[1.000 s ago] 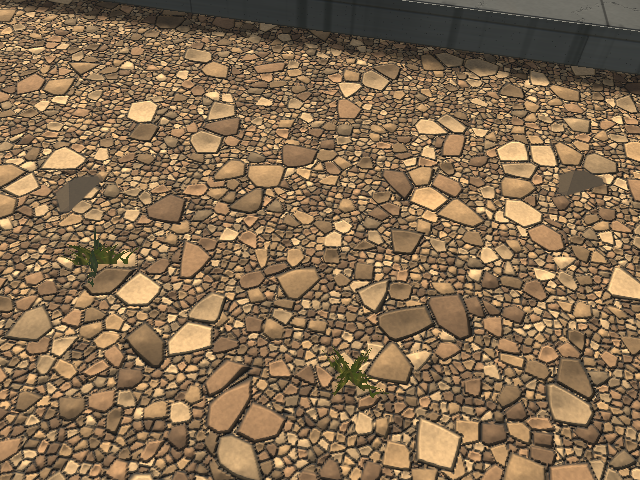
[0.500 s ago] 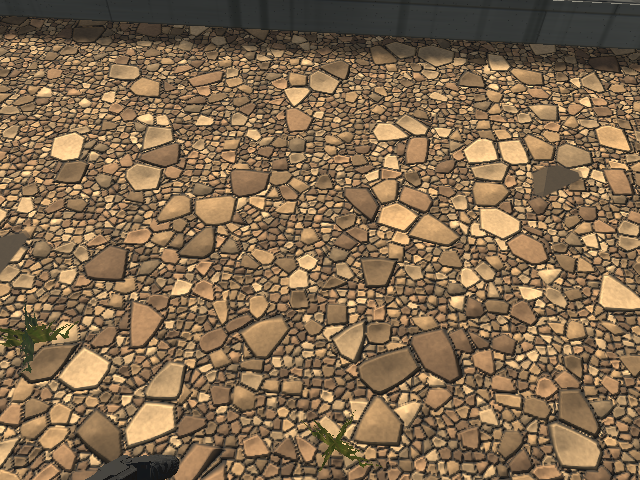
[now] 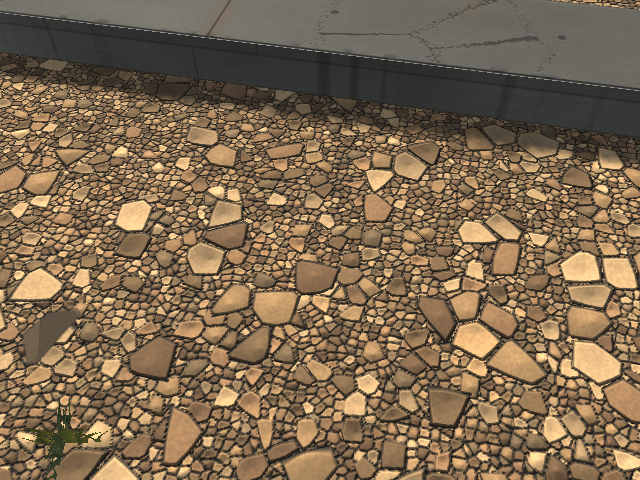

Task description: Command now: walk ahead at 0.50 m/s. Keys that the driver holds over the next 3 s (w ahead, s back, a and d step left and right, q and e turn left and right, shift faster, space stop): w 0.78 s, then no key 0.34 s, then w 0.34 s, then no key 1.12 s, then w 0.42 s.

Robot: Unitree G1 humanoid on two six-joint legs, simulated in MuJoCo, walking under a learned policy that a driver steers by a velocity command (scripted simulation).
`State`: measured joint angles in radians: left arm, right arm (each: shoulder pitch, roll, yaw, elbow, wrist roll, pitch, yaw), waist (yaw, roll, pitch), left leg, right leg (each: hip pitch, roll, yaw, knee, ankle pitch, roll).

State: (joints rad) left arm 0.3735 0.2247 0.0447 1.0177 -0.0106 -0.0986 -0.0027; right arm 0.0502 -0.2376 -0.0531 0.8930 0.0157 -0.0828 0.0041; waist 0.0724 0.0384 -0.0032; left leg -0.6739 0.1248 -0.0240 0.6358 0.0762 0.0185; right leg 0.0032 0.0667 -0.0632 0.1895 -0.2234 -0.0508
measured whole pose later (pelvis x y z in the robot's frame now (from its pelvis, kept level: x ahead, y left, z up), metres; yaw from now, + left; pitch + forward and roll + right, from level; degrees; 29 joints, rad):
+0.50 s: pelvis +0.28 +0.06 +0.00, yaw +0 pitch +2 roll +1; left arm 0.09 0.26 0.07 0.90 -0.01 -0.08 0.00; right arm 0.37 -0.22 -0.05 1.00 0.00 -0.10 0.00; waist -0.06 -0.04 -0.01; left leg -0.05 -0.06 0.06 0.20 -0.19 0.06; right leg -0.70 -0.13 0.04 0.74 0.04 -0.02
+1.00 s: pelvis +0.54 -0.01 +0.00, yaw -1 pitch +1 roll -1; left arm 0.27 0.22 0.05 1.00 0.02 -0.09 -0.01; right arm 0.12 -0.26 -0.07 0.91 0.00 -0.07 -0.02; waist 0.03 0.04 0.03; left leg -0.62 0.10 -0.03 0.85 -0.17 0.00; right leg -0.17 0.06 -0.07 0.29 -0.14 -0.07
